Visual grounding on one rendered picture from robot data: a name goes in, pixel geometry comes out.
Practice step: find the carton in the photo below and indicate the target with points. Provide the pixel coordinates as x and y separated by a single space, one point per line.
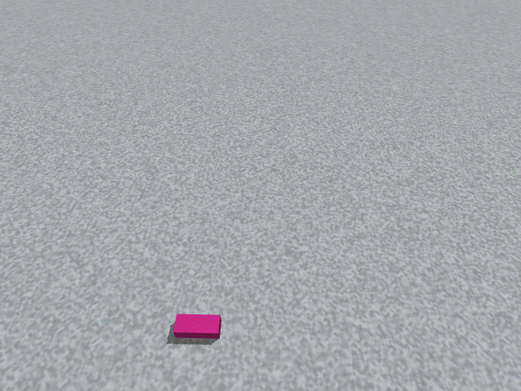
197 326

